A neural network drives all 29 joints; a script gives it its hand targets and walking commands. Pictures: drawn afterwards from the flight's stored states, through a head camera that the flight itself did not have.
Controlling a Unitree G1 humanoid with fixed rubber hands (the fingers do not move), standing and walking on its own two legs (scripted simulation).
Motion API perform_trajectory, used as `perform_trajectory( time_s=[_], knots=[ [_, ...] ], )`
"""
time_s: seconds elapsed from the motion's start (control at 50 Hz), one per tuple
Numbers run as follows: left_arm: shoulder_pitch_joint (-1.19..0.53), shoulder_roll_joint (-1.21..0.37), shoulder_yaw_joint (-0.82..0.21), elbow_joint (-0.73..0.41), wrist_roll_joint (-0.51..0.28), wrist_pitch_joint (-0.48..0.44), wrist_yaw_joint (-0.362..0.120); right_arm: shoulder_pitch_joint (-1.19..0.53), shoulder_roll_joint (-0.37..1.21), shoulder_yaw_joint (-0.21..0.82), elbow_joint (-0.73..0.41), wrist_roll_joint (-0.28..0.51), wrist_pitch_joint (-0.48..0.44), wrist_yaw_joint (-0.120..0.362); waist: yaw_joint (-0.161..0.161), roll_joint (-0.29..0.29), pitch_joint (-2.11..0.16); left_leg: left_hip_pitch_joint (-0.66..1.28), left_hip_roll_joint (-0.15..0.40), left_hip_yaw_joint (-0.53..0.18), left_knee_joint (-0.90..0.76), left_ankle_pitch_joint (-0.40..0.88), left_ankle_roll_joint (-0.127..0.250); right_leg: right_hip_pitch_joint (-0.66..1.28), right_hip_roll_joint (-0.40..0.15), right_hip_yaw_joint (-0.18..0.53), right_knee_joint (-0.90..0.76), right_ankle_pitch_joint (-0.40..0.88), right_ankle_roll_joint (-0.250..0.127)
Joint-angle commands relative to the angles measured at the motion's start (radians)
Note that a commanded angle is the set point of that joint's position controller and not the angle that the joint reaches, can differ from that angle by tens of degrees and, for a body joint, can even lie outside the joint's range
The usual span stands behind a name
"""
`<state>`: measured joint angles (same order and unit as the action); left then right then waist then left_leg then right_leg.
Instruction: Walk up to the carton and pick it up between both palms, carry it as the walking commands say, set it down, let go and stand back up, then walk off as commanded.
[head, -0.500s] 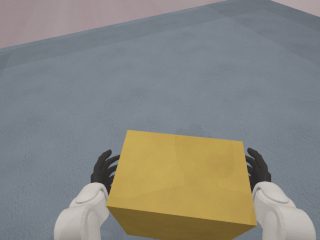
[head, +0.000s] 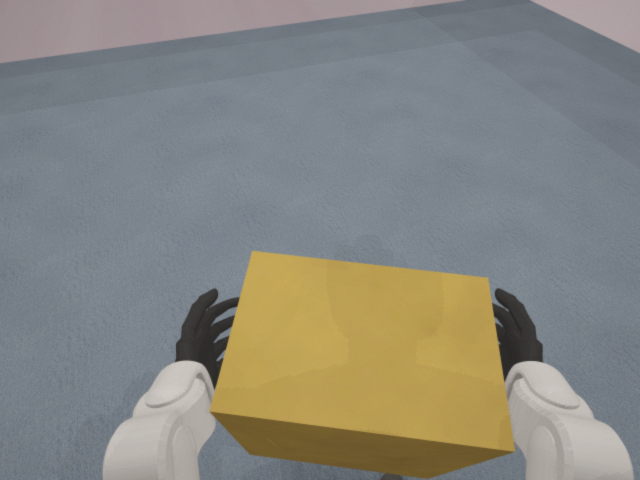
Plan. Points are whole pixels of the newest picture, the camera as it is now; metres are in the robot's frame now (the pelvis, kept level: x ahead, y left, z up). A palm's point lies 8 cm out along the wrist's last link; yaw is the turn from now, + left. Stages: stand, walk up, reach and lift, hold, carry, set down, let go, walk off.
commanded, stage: carry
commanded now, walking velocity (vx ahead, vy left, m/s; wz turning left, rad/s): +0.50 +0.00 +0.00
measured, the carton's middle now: (351, 379) +0.24 +0.01 +0.03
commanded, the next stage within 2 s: none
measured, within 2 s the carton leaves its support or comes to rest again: neither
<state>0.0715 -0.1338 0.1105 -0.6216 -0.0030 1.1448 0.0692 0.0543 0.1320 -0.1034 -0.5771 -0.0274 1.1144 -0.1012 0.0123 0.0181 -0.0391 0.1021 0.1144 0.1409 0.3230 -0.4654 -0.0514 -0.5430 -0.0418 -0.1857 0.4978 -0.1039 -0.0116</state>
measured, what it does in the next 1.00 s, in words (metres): walks ahead: right foot, then left foot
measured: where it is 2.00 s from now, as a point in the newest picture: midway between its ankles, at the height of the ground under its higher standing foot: (366, 376)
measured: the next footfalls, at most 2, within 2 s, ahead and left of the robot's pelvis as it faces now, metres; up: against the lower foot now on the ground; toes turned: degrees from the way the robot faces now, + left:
right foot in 0.02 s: +0.20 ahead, -0.12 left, +0.00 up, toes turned -9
left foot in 0.38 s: +0.37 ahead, +0.09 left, +0.01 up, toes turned +10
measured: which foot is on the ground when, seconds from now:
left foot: down 0.00-0.06, up 0.08-0.36, down 0.38-0.92, up 0.94-1.00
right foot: up 0.00-0.00, down 0.02-0.82, up 0.84-0.88, down 0.90-1.00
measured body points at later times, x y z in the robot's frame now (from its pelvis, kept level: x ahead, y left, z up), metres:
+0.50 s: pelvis +0.30 +0.00 +0.01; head +0.31 +0.01 +0.46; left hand +0.55 +0.16 +0.08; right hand +0.56 -0.17 +0.09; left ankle +0.33 +0.08 -0.72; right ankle +0.16 -0.11 -0.71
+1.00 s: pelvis +0.41 -0.07 +0.01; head +0.45 -0.10 +0.46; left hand +0.66 +0.08 +0.08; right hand +0.66 -0.25 +0.07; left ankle +0.33 +0.06 -0.67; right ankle +0.26 -0.10 -0.72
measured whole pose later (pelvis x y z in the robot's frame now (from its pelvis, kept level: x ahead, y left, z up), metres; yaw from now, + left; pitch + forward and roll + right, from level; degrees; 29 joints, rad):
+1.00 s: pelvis +0.41 -0.07 +0.01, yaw +0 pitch +6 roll +5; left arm 0.09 -0.14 0.12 -0.59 -0.02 1.08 0.06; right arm 0.04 0.13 -0.09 -0.58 -0.04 1.10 -0.11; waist -0.02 -0.01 -0.02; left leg -0.41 0.02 0.13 0.92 -0.46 0.01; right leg -0.07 -0.04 -0.21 0.42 -0.46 -0.06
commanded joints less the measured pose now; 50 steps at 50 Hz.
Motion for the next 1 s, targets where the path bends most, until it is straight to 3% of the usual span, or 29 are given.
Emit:
perform_trajectory(
  time_s=[0.0, 0.02, 0.04, 0.06, 0.1, 0.16, 0.24, 0.3, 0.32, 0.36, 0.4, 0.48, 0.54, 0.6, 0.64, 0.68, 0.7, 0.72, 0.74, 0.76, 0.78, 0.8, 0.82, 0.84, 0.86, 0.88, 0.9, 0.92, 0.98],
  knots=[
    [-0.359, -0.682, -0.771, -0.002, -0.245, 0.016, -0.069, -0.328, 0.587, 0.674, -0.115, 0.23, 0.035, 0.117, 0.047, -0.08, -0.354, -0.44, -0.038, 0.074, 0.707, 0.709, 0.043, 0.74, -0.162, 0.324, -0.14, -0.156, -0.145],
    [-0.38, -0.67, -0.758, -0.009, -0.247, 0.011, -0.067, -0.353, 0.593, 0.694, -0.128, 0.233, 0.042, 0.119, 0.038, -0.305, -0.317, -0.724, -0.197, 0.019, 0.967, 0.009, 0.044, 0.871, -0.368, 0.682, -0.234, 0.161, -0.291],
    [-0.348, -0.698, -0.748, 0.001, -0.256, 0.005, -0.076, -0.355, 0.625, 0.715, -0.115, 0.234, 0.04, 0.119, 0.026, -0.281, -0.349, -0.766, -0.145, -0.116, 1.111, -0.078, 0.073, 0.848, -0.388, 0.674, -0.186, 0.383, -0.306],
    [-0.383, -0.728, -0.748, -0.024, -0.266, 0.0, -0.08, -0.354, 0.67, 0.707, -0.09, 0.252, 0.037, 0.127, 0.018, -0.205, -0.367, -0.773, -0.08, -0.179, 1.106, -0.047, 0.076, 0.795, -0.403, 0.568, -0.146, 0.551, -0.288],
    [-0.422, -0.821, -0.768, -0.061, -0.275, -0.028, -0.094, -0.383, 0.776, 0.728, -0.085, 0.282, 0.02, 0.146, 0.01, -0.083, -0.347, -0.683, -0.004, -0.175, 0.872, 0.043, 0.059, 0.664, -0.305, 0.346, -0.158, 0.523, -0.148],
    [-0.406, -0.843, -0.775, -0.049, -0.271, -0.046, -0.109, -0.384, 0.808, 0.738, -0.084, 0.278, -0.007, 0.145, 0.0, -0.194, -0.297, -0.551, -0.013, -0.102, 0.497, 0.068, 0.047, 0.553, -0.236, 0.183, -0.196, 0.457, -0.107],
    [-0.378, -0.788, -0.796, -0.084, -0.273, -0.045, -0.109, -0.338, 0.753, 0.733, -0.106, 0.248, -0.016, 0.129, 0.003, -0.191, -0.296, -0.449, -0.094, 0.015, 0.228, 0.227, 0.047, 0.564, -0.194, 0.107, -0.154, 0.557, -0.102],
    [-0.402, -0.735, -0.792, -0.112, -0.262, -0.026, -0.099, -0.323, 0.719, 0.723, -0.084, 0.247, 0.005, 0.129, -0.016, -0.119, -0.292, -0.351, -0.106, 0.036, 0.066, 0.483, 0.049, 0.543, -0.133, 0.04, -0.039, 0.476, -0.029],
    [-0.375, -0.715, -0.776, -0.094, -0.248, -0.015, -0.094, -0.317, 0.694, 0.716, -0.077, 0.244, 0.016, 0.128, -0.019, -0.108, -0.299, -0.282, -0.065, 0.01, 0.075, 0.58, 0.062, 0.497, -0.124, 0.042, -0.014, 0.412, -0.004],
    [-0.362, -0.654, -0.737, -0.053, -0.217, 0.015, -0.083, -0.334, 0.625, 0.694, -0.041, 0.236, 0.037, 0.12, -0.019, 0.056, -0.291, -0.127, 0.14, -0.179, 0.133, 1.098, 0.12, 0.326, -0.068, 0.043, 0.083, 0.013, 0.042],
    [-0.392, -0.638, -0.751, -0.071, -0.22, 0.035, -0.079, -0.319, 0.628, 0.675, -0.001, 0.221, 0.051, 0.119, -0.017, 0.153, -0.264, -0.12, 0.196, -0.257, 0.165, 1.159, 0.184, 0.278, -0.041, 0.077, 0.058, -0.206, 0.057],
    [-0.405, -0.703, -0.761, -0.054, -0.237, 0.039, -0.071, -0.357, 0.666, 0.665, -0.024, 0.241, 0.048, 0.123, -0.01, 0.156, -0.292, -0.08, 0.128, -0.116, 0.222, 1.391, 0.115, 0.331, -0.044, 0.033, -0.032, -0.046, 0.065],
    [-0.378, -0.727, -0.764, -0.056, -0.243, 0.024, -0.068, -0.339, 0.697, 0.679, -0.05, 0.251, 0.041, 0.123, -0.016, 0.164, -0.34, 0.037, 0.108, -0.094, 0.278, 1.545, 0.119, 0.316, -0.009, -0.02, -0.054, 0.046, 0.066],
    [-0.381, -0.746, -0.761, -0.066, -0.254, 0.008, -0.075, -0.348, 0.72, 0.696, -0.077, 0.255, 0.03, 0.124, -0.02, 0.095, -0.364, 0.056, 0.078, -0.078, 0.293, 1.476, 0.126, 0.34, -0.004, -0.037, -0.081, 0.214, 0.069],
    [-0.378, -0.642, -0.638, 0.136, -0.178, -0.04, -0.086, -0.391, 0.626, 0.609, 0.095, 0.19, -0.016, 0.13, -0.016, 0.02, -0.354, 0.002, 0.035, -0.042, 0.281, 1.274, 0.116, 0.395, -0.012, -0.041, -0.08, 0.401, 0.071],
    [-0.411, -0.667, -0.635, 0.123, -0.19, -0.107, -0.099, -0.437, 0.655, 0.626, 0.071, 0.195, -0.077, 0.139, -0.011, -0.06, -0.349, -0.05, -0.015, 0.006, 0.21, 1.039, 0.096, 0.456, -0.026, -0.038, -0.027, 0.603, 0.07],
    [-0.441, -0.755, -0.712, -0.017, -0.246, -0.122, -0.102, -0.471, 0.743, 0.709, -0.07, 0.249, -0.093, 0.142, -0.012, -0.068, -0.336, -0.049, -0.027, 0.018, 0.171, 0.987, 0.096, 0.452, -0.027, -0.035, -0.001, 0.64, 0.067],
    [-0.435, -0.726, -0.673, 0.053, -0.227, -0.137, -0.104, -0.463, 0.722, 0.678, 0.003, 0.227, -0.107, 0.14, -0.016, -0.067, -0.344, -0.005, -0.025, 0.016, 0.169, 1.007, 0.105, 0.415, -0.023, -0.035, 0.027, 0.636, 0.073],
    [-0.437, -0.725, -0.674, 0.045, -0.229, -0.144, -0.102, -0.448, 0.728, 0.678, 0.014, 0.222, -0.113, 0.136, -0.022, -0.027, -0.339, 0.069, -0.014, 0.001, 0.183, 1.089, 0.12, 0.332, -0.015, -0.037, 0.056, 0.56, 0.081],
    [-0.419, -0.703, -0.67, 0.049, -0.221, -0.15, -0.098, -0.401, 0.714, 0.674, 0.042, 0.212, -0.115, 0.132, -0.029, 0.018, -0.333, 0.18, 0.019, -0.041, 0.211, 1.239, 0.142, 0.196, 0.01, -0.042, 0.067, 0.323, 0.086],
    [-0.415, -0.768, -0.752, -0.1, -0.27, -0.131, -0.095, -0.382, 0.773, 0.75, -0.098, 0.259, -0.099, 0.125, -0.038, 0.096, -0.32, 0.317, 0.074, -0.108, 0.257, 1.462, 0.182, 0.018, 0.045, -0.043, 0.032, -0.024, 0.094],
    [-0.416, -0.757, -0.768, -0.119, -0.273, -0.111, -0.091, -0.342, 0.76, 0.746, -0.096, 0.258, -0.08, 0.117, -0.047, 0.186, -0.301, 0.432, 0.115, -0.139, 0.296, 1.657, 0.204, -0.134, 0.083, -0.054, -0.002, -0.336, 0.091],
    [-0.39, -0.721, -0.759, -0.105, -0.264, -0.087, -0.084, -0.296, 0.735, 0.731, -0.07, 0.246, -0.055, 0.108, -0.053, 0.205, -0.316, 0.458, 0.138, -0.159, 0.322, 1.711, 0.218, -0.166, 0.079, -0.027, -0.033, -0.411, 0.082],
    [-0.34, -0.696, -0.752, -0.091, -0.261, -0.065, -0.084, -0.26, 0.705, 0.719, -0.07, 0.226, -0.039, 0.096, -0.035, 0.162, -0.318, 0.369, 0.122, -0.119, 0.362, 1.605, 0.203, -0.064, 0.063, -0.017, -0.167, -0.314, 0.081],
    [-0.284, -0.678, -0.737, -0.055, -0.251, -0.043, -0.086, -0.22, 0.684, 0.706, -0.048, 0.206, -0.025, 0.086, -0.014, 0.065, -0.355, 0.128, 0.071, -0.041, 0.406, 1.324, 0.158, 0.244, 0.025, -0.008, -0.34, 0.049, 0.078],
    [-0.282, -0.67, -0.736, -0.059, -0.258, -0.035, -0.091, -0.23, 0.665, 0.701, -0.068, 0.194, -0.024, 0.085, -0.015, -0.06, -0.376, -0.222, 0.009, 0.002, 0.434, 0.758, 0.094, 0.6, -0.077, 0.076, -0.279, 0.658, 0.073],
    [-0.287, -0.609, -0.666, 0.047, -0.214, -0.045, -0.088, -0.284, 0.619, 0.665, 0.012, 0.164, -0.03, 0.089, -0.005, -0.258, -0.332, -0.62, -0.105, 0.036, 0.564, 0.0, 0.069, 0.899, -0.22, 0.189, -0.082, 1.353, 0.063],
    [-0.307, -0.681, -0.721, -0.072, -0.238, -0.046, -0.082, -0.366, 0.694, 0.768, -0.125, 0.23, -0.023, 0.095, 0.006, -0.3, -0.234, -0.818, -0.163, 0.035, 0.669, -0.149, 0.05, 0.966, -0.287, 0.248, -0.018, 1.632, 0.041],
    [-0.35, -0.678, -0.701, -0.122, -0.235, -0.05, -0.085, -0.405, 0.727, 0.779, -0.116, 0.249, -0.023, 0.097, -0.006, -0.202, -0.115, -0.947, -0.119, 0.032, 0.886, -0.047, 0.049, 0.892, -0.323, 0.194, -0.037, 1.437, 0.108]
  ],
)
